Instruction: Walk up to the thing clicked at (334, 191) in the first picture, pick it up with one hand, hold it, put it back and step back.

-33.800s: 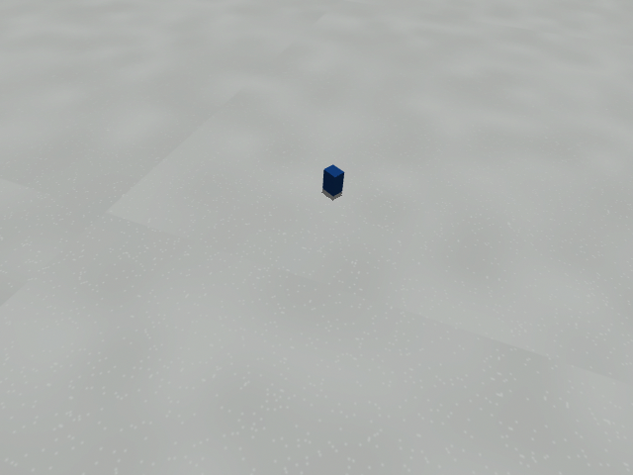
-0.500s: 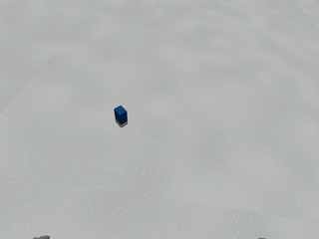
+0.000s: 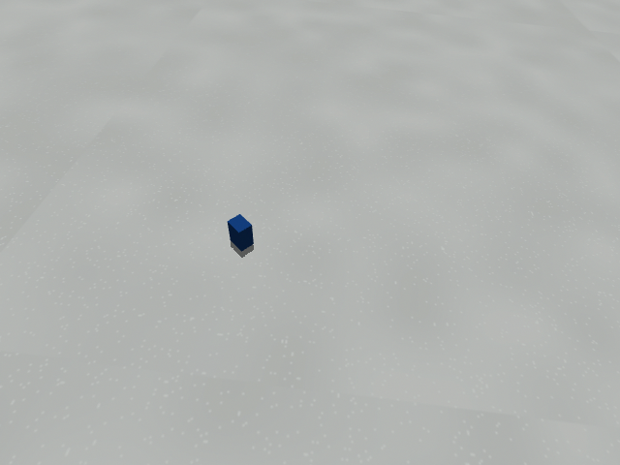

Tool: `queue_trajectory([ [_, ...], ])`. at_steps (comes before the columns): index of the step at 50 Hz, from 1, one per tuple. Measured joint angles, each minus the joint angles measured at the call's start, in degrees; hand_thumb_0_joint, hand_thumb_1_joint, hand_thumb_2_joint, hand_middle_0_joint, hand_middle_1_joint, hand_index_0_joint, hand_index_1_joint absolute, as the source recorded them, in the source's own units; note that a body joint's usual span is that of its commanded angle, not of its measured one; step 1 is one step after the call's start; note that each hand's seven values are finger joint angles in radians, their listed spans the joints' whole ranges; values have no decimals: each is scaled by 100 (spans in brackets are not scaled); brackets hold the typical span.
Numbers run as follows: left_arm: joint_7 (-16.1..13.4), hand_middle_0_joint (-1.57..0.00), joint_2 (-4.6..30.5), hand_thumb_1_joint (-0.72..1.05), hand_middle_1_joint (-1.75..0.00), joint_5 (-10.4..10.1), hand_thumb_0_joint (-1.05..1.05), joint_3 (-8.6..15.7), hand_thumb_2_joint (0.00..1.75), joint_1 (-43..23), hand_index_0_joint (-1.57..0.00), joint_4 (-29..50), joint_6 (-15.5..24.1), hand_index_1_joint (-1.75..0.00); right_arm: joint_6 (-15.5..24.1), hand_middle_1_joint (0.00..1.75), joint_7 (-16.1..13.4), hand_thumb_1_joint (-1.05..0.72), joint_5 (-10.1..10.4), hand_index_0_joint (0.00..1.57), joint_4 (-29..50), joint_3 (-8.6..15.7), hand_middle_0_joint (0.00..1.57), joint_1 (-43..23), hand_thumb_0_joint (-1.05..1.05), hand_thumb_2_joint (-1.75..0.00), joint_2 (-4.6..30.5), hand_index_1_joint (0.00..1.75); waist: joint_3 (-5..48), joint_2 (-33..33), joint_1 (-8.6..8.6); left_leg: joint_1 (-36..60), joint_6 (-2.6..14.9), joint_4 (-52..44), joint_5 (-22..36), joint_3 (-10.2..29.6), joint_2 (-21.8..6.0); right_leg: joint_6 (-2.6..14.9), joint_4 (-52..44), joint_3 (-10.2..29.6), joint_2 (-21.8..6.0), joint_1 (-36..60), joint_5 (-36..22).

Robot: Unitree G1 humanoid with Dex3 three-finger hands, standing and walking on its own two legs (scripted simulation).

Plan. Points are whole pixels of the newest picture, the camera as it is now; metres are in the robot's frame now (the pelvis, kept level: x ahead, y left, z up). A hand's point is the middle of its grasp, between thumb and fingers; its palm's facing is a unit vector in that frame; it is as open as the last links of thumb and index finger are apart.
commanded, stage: step back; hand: left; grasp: from the side
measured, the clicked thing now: (240, 232) +1.06 +0.26 -0.71
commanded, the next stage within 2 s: stand in 0.48 s
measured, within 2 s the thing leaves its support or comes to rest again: neither
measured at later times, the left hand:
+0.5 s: hand out of the picture +0.16 +0.25 -0.15, palm faces +0.05 -0.94 -0.33, open 7.4 cm
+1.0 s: hand out of the picture +0.08 +0.25 -0.14, palm faces +0.01 -0.94 -0.34, open 7.4 cm
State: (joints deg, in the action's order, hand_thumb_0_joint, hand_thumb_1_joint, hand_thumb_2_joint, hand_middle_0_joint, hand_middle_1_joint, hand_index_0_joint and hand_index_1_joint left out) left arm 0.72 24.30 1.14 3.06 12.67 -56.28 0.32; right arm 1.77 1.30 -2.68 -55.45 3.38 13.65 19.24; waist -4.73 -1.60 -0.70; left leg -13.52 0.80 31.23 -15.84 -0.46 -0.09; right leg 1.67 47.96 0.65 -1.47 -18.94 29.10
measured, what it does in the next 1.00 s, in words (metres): steps on the spot: right foot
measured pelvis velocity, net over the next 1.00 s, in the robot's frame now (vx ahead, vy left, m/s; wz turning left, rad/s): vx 0.02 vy -0.01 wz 0.01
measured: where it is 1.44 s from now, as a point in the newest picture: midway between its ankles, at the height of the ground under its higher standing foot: outside the picture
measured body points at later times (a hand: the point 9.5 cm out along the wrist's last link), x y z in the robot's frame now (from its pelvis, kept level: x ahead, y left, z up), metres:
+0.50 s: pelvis +0.03 -0.01 +0.00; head +0.05 +0.01 +0.45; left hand +0.16 +0.30 -0.12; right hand +0.13 -0.30 -0.12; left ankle +0.02 +0.12 -0.73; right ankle +0.05 -0.14 -0.73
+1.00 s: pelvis +0.02 -0.01 +0.02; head +0.03 -0.01 +0.46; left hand +0.08 +0.30 -0.12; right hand +0.11 -0.30 -0.12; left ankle +0.02 +0.12 -0.73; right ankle +0.05 -0.14 -0.73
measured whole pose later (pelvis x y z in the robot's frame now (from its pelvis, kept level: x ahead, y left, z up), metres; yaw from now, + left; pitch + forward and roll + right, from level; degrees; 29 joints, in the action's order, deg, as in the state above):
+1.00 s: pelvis +0.02 -0.01 +0.02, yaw +1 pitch -3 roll +0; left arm 0.8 20.5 0.5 0.1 6.4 -66.5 1.0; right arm 0.6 0.8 -0.8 -65.3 0.6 5.1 19.3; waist -3.5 0.2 -1.0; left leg -5.8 -1.1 18.7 -10.3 1.3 -0.7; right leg -0.8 18.8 -1.8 -1.6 -8.1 8.2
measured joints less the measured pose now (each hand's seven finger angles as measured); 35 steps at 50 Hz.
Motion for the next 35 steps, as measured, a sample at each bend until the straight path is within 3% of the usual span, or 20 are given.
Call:
queue_trajectory([
  [3,15,-20,5,90,-30,-29,1,20,90,-164,-20,53,46,-30,-1,30,-34,-90,25,21,-21,-17,21,34,1,-90,17,30,-45,0,71,59,-60,23,-54,28,-29,-6,-495,-85,-48,0,-332],
  [6,-18,-20,-68,90,-30,-36,1,31,90,-324,-20,54,127,-30,-112,30,-84,-90,102,21,-65,-47,21,-13,1,-90,101,30,-76,81,82,2,-140,381,-299,53,-89,-71,-1431,-154,-13,280,-1396],
  [8,-56,-20,-215,90,-30,-3,1,18,90,-415,-20,22,160,-30,-202,30,-142,-90,165,21,-124,-59,20,-95,1,-90,165,30,-73,307,121,-95,-137,708,-466,248,-195,-148,-1415,-286,115,349,-1432],
  [11,-34,-20,-322,90,-30,24,1,-70,90,-494,-20,-15,121,-30,-244,30,-180,-90,173,21,-203,-86,20,-181,1,-90,143,29,67,259,46,-186,-108,1024,-1063,258,-33,-136,-1294,-217,36,309,-1254],
  [14,-23,-20,-426,90,-30,-7,1,-127,90,-652,-20,-71,54,-30,-140,30,-163,-90,173,21,-273,-111,20,-220,1,-90,179,29,158,301,108,-29,-89,409,-292,255,-55,-213,-1256,-295,-25,309,-1170],
  [25,-34,-20,-325,90,-30,-130,1,-117,90,-1093,-21,-299,48,-30,-59,30,-169,-90,150,21,-586,-253,20,-670,1,-90,-28,30,59,10,7,235,-135,-55,-173,232,-15,-260,-1785,-288,-69,606,-1389],
  [35,2,-20,-413,90,-30,-113,1,-257,90,-926,-20,-781,12,-30,-32,30,-143,-90,205,21,-725,-288,20,-989,1,-90,21,30,92,107,-11,719,-128,-846,240,168,-10,-297,-2563,-239,-68,1064,-1814],
])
